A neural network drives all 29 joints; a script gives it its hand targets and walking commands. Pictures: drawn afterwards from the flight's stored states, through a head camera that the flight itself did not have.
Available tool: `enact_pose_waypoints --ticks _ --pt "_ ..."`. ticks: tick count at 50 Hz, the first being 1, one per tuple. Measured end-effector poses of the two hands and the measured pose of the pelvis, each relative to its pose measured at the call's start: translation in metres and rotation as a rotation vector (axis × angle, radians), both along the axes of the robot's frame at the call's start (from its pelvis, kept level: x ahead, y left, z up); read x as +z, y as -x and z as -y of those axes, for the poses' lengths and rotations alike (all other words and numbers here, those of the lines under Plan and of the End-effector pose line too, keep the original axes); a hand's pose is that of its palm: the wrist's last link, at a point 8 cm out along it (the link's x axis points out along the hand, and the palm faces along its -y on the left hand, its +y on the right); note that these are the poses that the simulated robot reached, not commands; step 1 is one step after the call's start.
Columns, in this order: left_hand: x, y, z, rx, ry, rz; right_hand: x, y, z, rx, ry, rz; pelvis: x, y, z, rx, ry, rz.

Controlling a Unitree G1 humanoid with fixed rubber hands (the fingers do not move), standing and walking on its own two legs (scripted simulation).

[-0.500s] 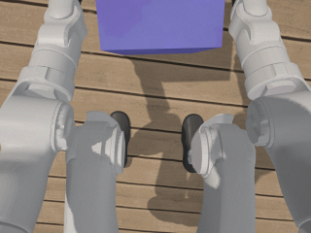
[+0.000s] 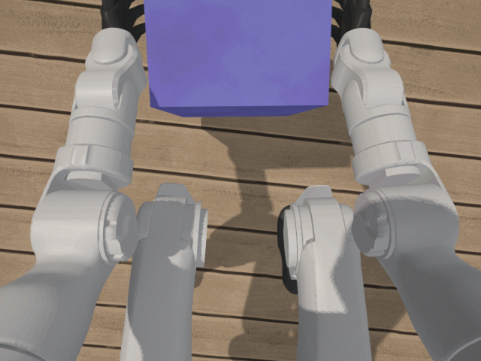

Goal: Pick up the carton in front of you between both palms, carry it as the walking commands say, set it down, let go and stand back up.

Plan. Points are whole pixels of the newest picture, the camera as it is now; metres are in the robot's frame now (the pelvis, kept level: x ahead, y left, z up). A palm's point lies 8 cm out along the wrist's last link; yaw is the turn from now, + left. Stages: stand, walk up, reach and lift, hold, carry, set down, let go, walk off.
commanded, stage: reach and lift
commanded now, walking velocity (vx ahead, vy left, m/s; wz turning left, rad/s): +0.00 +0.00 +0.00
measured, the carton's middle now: (236, 46) +0.53 +0.01 -0.19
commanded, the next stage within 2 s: none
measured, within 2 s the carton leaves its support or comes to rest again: neither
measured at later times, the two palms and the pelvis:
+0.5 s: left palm out of the picture +0.48 +0.16 +0.07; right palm out of the picture +0.49 -0.14 +0.07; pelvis -0.01 +0.00 +0.12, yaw +0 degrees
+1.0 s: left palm out of the picture +0.44 +0.15 +0.23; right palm out of the picture +0.44 -0.15 +0.23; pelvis +0.05 +0.00 +0.26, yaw +0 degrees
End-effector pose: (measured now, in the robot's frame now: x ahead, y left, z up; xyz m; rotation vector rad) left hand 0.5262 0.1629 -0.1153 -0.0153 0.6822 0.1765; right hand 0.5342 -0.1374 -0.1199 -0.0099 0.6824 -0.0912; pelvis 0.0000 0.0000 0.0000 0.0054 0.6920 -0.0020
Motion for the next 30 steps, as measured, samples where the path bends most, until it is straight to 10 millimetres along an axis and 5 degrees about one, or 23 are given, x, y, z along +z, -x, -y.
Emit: enact_pose_waypoints --ticks 11,30 --pt "0.105 0.031 0.005 -0.001 0.016 -0.016 0.111 0.031 0.004 -0.026 -0.006 -0.017 0.06 0.01 0.0 -0.006 0.004 -0.044" --pt "0.213 0.052 0.006 -0.005 0.017 0.001 0.217 0.054 0.006 -0.034 -0.01 0.0 0.148 -0.004 -0.001 0.001 0.007 -0.036"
